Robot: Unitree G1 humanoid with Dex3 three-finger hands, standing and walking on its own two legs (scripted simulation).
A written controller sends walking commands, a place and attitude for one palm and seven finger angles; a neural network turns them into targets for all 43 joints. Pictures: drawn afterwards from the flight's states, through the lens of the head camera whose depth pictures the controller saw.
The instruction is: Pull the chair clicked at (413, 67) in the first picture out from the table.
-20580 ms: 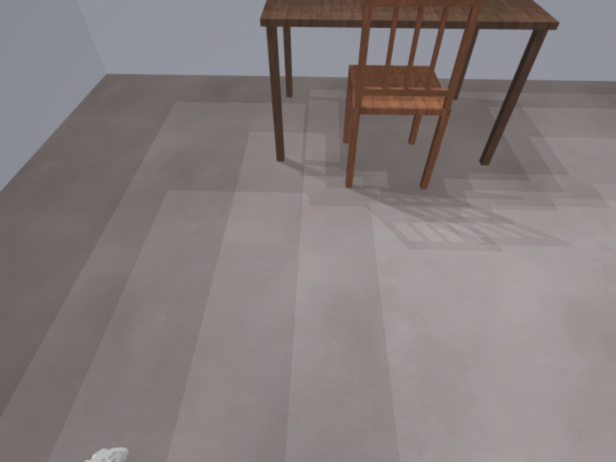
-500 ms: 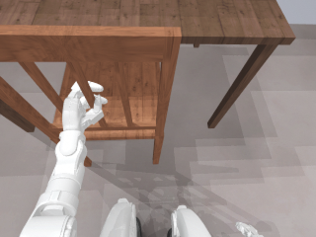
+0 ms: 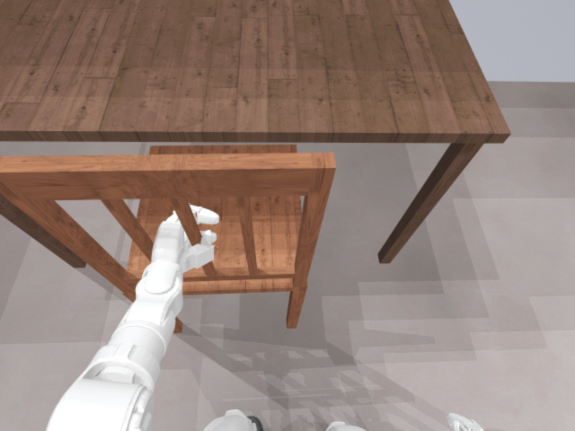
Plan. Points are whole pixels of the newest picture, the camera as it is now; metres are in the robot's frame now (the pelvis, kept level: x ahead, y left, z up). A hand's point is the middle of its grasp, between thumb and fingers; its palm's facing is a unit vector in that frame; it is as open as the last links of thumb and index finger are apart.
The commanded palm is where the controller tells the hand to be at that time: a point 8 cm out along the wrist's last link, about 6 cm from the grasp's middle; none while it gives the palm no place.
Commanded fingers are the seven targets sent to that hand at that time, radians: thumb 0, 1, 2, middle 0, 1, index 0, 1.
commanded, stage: step backward, pulling the chair out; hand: left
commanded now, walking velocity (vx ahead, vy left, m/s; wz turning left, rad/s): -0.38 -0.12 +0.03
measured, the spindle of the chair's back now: (196, 240) +0.41 +0.16 -0.08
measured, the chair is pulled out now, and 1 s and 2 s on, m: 0.02 0.18 0.28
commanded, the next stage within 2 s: none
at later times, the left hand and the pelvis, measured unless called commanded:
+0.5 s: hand (221, 286) +0.32 +0.10 -0.06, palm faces -0.01 -0.99 -0.15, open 4.8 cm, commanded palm +0.31 +0.15 -0.06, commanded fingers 0.00 0.90 0.90 -0.50 -1.45 -0.50 -1.45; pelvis -0.04 -0.01 +0.01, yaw -2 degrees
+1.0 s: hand (212, 352) +0.23 +0.11 -0.06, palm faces +0.03 -0.98 -0.17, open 4.9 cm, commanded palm +0.23 +0.16 -0.06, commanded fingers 0.00 0.90 0.90 -0.50 -1.45 -0.50 -1.45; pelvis -0.12 -0.01 +0.01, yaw -1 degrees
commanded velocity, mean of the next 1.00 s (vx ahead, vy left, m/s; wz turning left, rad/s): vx -0.38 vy -0.02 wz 0.10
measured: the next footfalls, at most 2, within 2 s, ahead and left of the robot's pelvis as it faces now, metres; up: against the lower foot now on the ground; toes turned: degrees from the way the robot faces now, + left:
left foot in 1.14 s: -0.15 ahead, +0.16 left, +0.00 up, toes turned +2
right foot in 1.70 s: -0.13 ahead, -0.12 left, +0.00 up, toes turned +0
